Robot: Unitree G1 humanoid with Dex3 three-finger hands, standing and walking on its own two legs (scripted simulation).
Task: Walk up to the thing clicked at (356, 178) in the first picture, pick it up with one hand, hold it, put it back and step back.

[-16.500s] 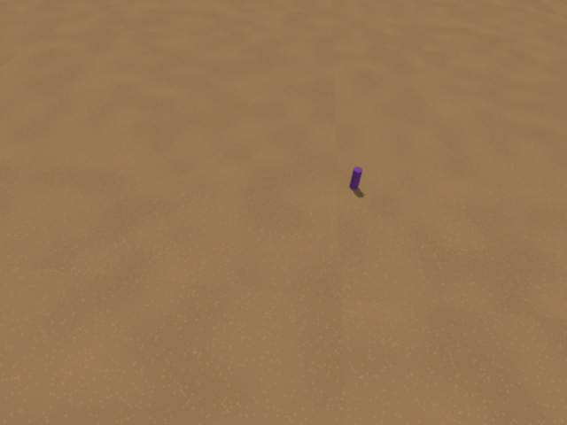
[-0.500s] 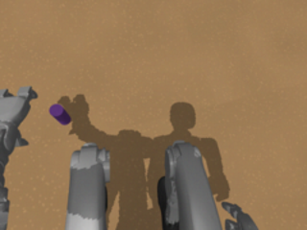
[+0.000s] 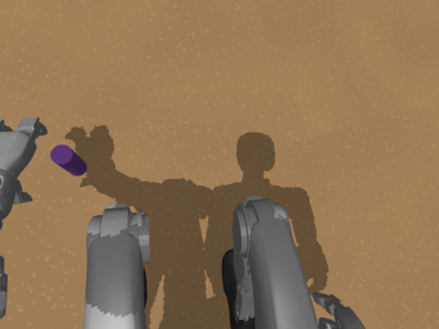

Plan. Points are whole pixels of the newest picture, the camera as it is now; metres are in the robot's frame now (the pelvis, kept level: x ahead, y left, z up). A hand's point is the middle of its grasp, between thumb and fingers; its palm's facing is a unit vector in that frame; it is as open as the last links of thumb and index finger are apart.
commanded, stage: rise first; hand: left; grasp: from above
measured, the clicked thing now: (70, 161) +0.45 +0.28 -0.29
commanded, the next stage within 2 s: approach in 0.24 s
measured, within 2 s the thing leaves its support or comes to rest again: neither
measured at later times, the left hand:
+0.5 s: hand (33, 167) +0.41 +0.31 -0.18, palm faces -0.45 -0.08 -0.89, open 13.8 cm
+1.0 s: hand (51, 151) +0.44 +0.29 -0.17, palm faces -0.49 -0.09 -0.87, open 14.0 cm
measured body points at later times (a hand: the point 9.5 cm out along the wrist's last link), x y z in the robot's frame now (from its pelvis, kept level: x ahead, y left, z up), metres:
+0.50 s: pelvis +0.00 +0.00 -0.01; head +0.23 +0.06 +0.37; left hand +0.42 +0.31 -0.13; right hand +0.09 -0.28 -0.13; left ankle +0.08 +0.13 -0.31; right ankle +0.10 -0.13 -0.31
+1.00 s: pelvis +0.00 +0.00 +0.00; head +0.24 +0.03 +0.37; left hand +0.46 +0.29 -0.12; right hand +0.03 -0.27 -0.13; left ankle +0.08 +0.13 -0.31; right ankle +0.10 -0.13 -0.31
